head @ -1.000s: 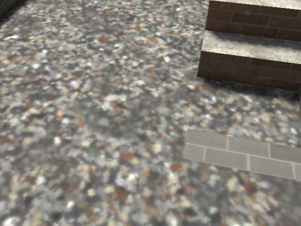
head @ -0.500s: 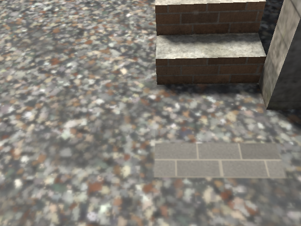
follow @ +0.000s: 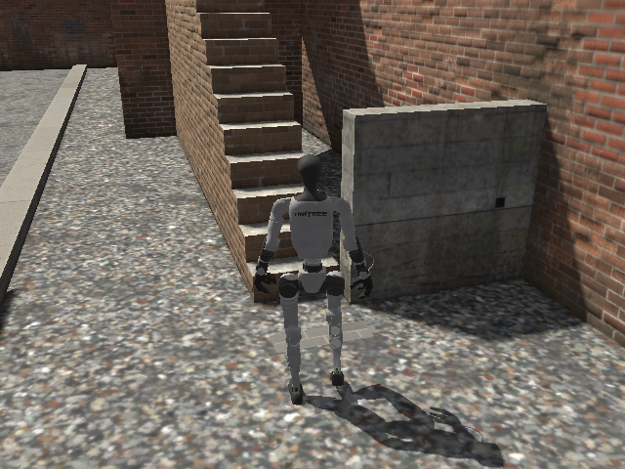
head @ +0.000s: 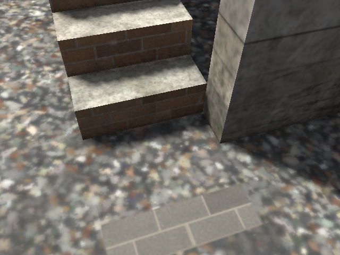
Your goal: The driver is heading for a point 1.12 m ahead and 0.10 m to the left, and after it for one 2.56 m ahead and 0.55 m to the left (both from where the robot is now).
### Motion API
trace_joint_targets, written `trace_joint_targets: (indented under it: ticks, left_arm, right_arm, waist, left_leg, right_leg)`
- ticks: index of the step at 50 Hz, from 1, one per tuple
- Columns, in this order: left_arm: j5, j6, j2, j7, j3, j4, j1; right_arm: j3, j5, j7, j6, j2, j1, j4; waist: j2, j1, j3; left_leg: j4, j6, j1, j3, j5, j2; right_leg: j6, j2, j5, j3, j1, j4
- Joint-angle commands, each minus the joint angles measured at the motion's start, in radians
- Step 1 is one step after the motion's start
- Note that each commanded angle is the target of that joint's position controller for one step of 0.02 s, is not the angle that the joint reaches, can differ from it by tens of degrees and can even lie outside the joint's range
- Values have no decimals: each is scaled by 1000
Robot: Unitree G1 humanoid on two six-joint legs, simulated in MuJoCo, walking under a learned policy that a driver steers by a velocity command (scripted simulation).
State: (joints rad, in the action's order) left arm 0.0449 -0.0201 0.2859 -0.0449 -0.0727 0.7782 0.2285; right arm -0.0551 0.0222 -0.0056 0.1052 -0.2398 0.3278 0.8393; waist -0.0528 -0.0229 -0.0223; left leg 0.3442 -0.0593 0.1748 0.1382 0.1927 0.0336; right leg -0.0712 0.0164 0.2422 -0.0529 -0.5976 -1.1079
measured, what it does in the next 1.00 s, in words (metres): walks ahead: right foot, then left foot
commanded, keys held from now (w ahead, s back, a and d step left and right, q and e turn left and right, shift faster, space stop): w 0.38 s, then w+q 0.60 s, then w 0.02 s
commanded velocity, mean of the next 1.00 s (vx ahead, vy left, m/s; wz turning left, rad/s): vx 0.50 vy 0.00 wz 0.15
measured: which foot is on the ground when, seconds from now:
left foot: down 0.00-0.28, up 0.30-0.80, down 0.82-1.00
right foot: up 0.00-0.24, down 0.26-0.84, up 0.86-1.00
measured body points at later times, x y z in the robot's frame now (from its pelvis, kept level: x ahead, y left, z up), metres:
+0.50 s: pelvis +0.27 -0.05 +0.00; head +0.29 -0.07 +0.45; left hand +0.31 +0.21 -0.13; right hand +0.33 -0.31 -0.14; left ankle +0.30 +0.09 -0.66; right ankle +0.25 -0.12 -0.74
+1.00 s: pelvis +0.55 +0.02 -0.01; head +0.58 +0.03 +0.44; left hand +0.58 +0.28 -0.14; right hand +0.68 -0.23 -0.14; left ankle +0.57 +0.06 -0.74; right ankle +0.55 -0.15 -0.66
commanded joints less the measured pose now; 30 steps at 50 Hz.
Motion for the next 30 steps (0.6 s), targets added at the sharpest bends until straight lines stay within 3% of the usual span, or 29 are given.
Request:
trace_joint_targets:
  ticks: [1, 5, 10, 11, 12, 13, 14, 15, 16, 17, 18, 20, 22, 23, 25, 27, 30]
  left_arm:
    - [1, -5, -10, -11, 14, -57, 1]
    - [-4, -18, -33, -24, 40, -101, -168]
    - [-3, -27, -10, -11, 44, -124, -259]
    - [1, -31, -4, -5, 41, -114, -231]
    - [5, -39, 5, 1, 34, -83, -143]
    - [15, -51, 34, 12, 19, -23, 16]
    - [35, -59, 109, 26, -4, 17, 204]
    - [24, -53, 204, 38, -28, 31, 250]
    - [-15, -44, 167, 42, -26, 30, 228]
    - [-23, -47, 122, 41, -12, 36, 151]
    - [-23, -53, 72, 35, 0, 37, 99]
    - [-29, -65, 17, 35, 14, 45, 51]
    - [-27, -84, 15, 38, 14, 68, 77]
    - [-34, -91, 42, 42, 6, 83, 90]
    - [-30, -98, 37, 44, 7, 102, 116]
    - [-30, -110, 36, 45, 6, 121, 131]
    - [-34, -132, 58, 50, 1, 147, 148]
  right_arm:
    - [-7, 0, -9, 25, -71, 28, -23]
    - [-5, -10, -11, 17, -90, 70, 9]
    - [-10, -7, 0, -10, -133, 171, 74]
    - [-10, -7, 3, -17, -140, 176, 84]
    - [-9, -10, 5, -24, -145, 177, 94]
    - [-4, -15, 7, -29, -135, 180, 98]
    - [9, -18, 7, -28, -104, 154, 59]
    - [29, -40, -6, -25, -1, 229, 20]
    - [-5, -16, 4, -31, -119, 140, 29]
    - [-7, -20, 0, -24, -109, 68, 2]
    - [-1, -21, -3, -20, -88, 51, 5]
    - [2, 1, -11, -46, -53, 93, 35]
    - [1, 6, -22, -68, -35, 96, 44]
    - [2, 9, -32, -73, -31, 48, 31]
    - [-1, 7, -40, -77, -37, -27, 11]
    - [-2, 0, -40, -79, -45, -90, -7]
    - [12, 15, -41, -76, -31, -220, -51]
  waist:
    - [117, 30, -21]
    - [123, 1, -38]
    - [133, -23, -53]
    - [142, -7, -37]
    - [139, 36, 11]
    - [111, 99, 104]
    - [29, 176, 232]
    - [-218, 135, 333]
    - [-51, 148, 269]
    - [-27, 106, 147]
    - [8, 71, 87]
    - [-5, 9, 38]
    - [-9, -6, 17]
    - [-7, -3, -11]
    - [3, 5, -37]
    - [1, 8, -55]
    - [13, 31, -70]
  left_leg:
    - [-216, -132, -26, -197, -185, -275]
    - [-210, -105, -9, -85, -284, -228]
    - [-129, -106, -173, -99, -445, -286]
    - [-64, -100, -199, -88, -571, -286]
    - [57, -89, -205, -66, -696, -272]
    - [242, -68, -139, -29, -687, -235]
    - [519, -45, 62, -3, -373, -199]
    - [867, -2, 440, 8, 320, -21]
    - [939, -15, 535, -134, 305, -54]
    - [917, -23, 551, -154, 209, -92]
    - [860, -20, 507, -154, 150, -117]
    - [789, -1, 403, -156, 114, -140]
    - [778, 9, 388, -160, 93, -125]
    - [779, 11, 426, -165, 55, -130]
    - [747, 15, 491, -175, -26, -132]
    - [669, 14, 511, -171, -99, -128]
    - [514, 8, 522, -138, -189, -117]
  right_leg:
    - [11, 29, -100, -39, -94, 85]
    - [20, 26, -224, 75, 8, 360]
    - [-19, 4, -93, 139, 67, 517]
    - [-36, -21, -50, 152, 124, 547]
    - [-56, -55, -49, 165, 243, 604]
    - [-84, -66, -76, 155, 462, 644]
    - [-136, 139, 30, -70, 726, 658]
    - [-269, 421, 54, -557, 981, 764]
    - [-245, 383, -12, -556, 912, 796]
    - [-215, 334, -120, -395, 796, 805]
    - [-185, 289, -216, -297, 675, 839]
    - [-134, 223, -256, -161, 524, 900]
    - [-135, 216, -318, -100, 482, 938]
    - [-133, 218, -295, -67, 469, 972]
    - [-119, 205, -291, -9, 476, 1003]
    - [-108, 186, -299, 54, 480, 1016]
    - [-99, 198, -349, 105, 529, 1033]
Keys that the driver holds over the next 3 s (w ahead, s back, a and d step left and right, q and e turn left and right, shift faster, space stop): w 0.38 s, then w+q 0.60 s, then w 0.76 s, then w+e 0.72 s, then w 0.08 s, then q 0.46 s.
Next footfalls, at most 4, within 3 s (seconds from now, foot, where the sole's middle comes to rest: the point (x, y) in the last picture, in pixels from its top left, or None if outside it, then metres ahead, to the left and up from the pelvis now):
0.26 right None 0.29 -0.12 -0.78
0.82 left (151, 224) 0.61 0.07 -0.78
1.34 right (166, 163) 0.91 0.00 -0.78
1.76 left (124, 171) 0.86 0.20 -0.78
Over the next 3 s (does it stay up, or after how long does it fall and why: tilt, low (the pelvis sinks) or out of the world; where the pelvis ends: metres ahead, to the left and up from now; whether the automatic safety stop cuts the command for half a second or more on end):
stays up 0.87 0.07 -0.01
